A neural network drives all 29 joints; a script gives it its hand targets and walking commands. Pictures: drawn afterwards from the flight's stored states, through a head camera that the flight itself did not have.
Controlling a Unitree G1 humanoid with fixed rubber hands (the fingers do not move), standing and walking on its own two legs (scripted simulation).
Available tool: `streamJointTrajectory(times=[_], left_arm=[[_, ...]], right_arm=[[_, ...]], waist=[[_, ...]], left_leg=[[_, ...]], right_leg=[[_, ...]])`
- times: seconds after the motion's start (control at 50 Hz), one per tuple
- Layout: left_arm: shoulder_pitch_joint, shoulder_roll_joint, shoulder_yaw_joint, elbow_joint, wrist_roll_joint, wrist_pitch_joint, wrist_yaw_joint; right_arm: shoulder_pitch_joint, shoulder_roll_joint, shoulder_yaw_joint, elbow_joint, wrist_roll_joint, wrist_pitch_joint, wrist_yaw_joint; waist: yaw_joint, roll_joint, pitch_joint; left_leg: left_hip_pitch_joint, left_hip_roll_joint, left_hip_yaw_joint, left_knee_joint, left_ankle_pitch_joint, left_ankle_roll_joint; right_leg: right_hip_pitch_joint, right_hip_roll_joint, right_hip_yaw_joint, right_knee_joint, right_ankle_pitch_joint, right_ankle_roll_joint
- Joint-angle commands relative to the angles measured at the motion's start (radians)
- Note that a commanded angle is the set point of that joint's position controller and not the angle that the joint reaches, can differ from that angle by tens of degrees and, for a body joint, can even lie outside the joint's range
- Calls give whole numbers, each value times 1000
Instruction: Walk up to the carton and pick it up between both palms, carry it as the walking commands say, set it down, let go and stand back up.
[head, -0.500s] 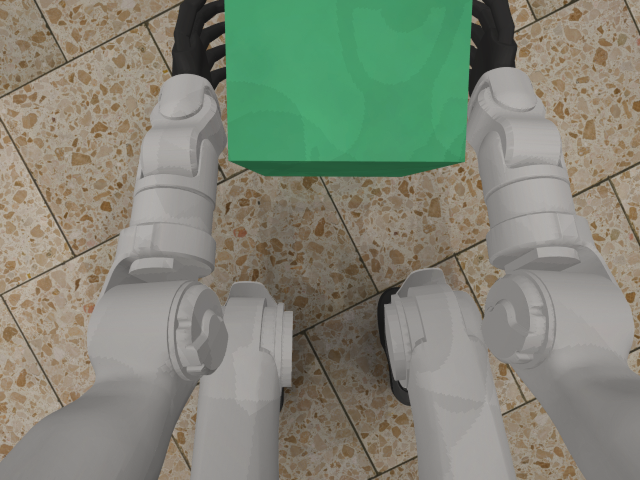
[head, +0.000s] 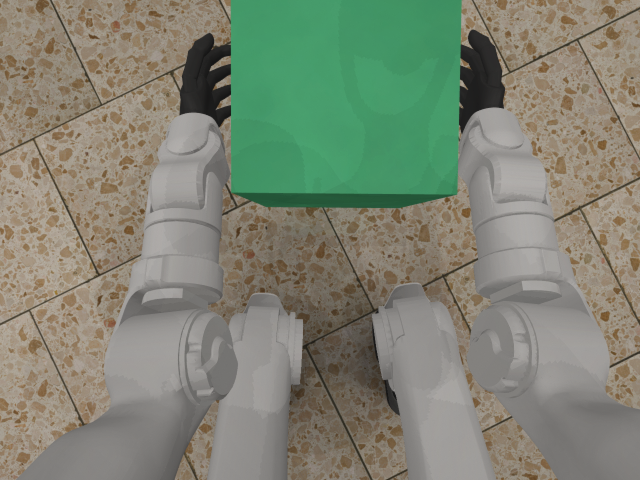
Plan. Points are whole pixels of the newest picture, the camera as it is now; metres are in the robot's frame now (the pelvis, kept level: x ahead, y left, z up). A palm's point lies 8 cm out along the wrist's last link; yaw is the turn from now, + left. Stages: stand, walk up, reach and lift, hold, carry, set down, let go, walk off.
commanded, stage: reach and lift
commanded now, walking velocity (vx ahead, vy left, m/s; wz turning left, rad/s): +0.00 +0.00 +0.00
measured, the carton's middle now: (338, 121) +0.53 -0.02 -0.16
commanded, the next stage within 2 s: none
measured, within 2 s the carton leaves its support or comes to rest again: neither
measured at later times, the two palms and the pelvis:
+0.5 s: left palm (176, 105) +0.50 +0.13 -0.02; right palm (518, 98) +0.49 -0.17 -0.02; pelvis +0.00 +0.00 +0.05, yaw +0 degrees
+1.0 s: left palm (127, 85) +0.48 +0.13 +0.06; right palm (579, 74) +0.47 -0.17 +0.06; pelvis +0.02 +0.00 +0.12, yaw +0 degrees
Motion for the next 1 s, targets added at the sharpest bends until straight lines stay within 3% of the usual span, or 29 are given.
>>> streamJointTrajectory(times=[0.0, 0.2, 0.46, 0.78, 0.98], left_arm=[[-592, -999, -466, -1, -90, -9, -222], [-573, -1026, -417, 32, -53, 6, -230], [-523, -1081, -476, -1, -76, 15, -225], [-427, -1092, -433, 37, -47, 16, -239], [-359, -1111, -456, 21, -47, 8, -242]], right_arm=[[-616, 995, 501, 3, 100, -4, 246], [-585, 1011, 444, 46, 54, 12, 264], [-539, 1071, 508, 1, 76, 25, 273], [-445, 1112, 485, 38, 45, 25, 265], [-377, 1135, 503, 25, 43, 14, 262]], waist=[[-7, 1, -1079], [-16, 14, -1044], [-14, 14, -1114], [-6, -7, -1024], [-6, -5, -1012]], left_leg=[[554, -64, 145, -209, 252, 31], [603, -67, 139, -291, 199, 31], [720, -73, 130, -360, 247, 24], [778, -74, 122, -482, 212, 28], [874, -72, 109, -563, 232, 27]], right_leg=[[653, 61, -155, -189, 264, -29], [671, 64, -157, -265, 204, -34], [782, 70, -153, -339, 250, -32], [907, 72, -129, -474, 231, -24], [995, 73, -119, -553, 247, -22]])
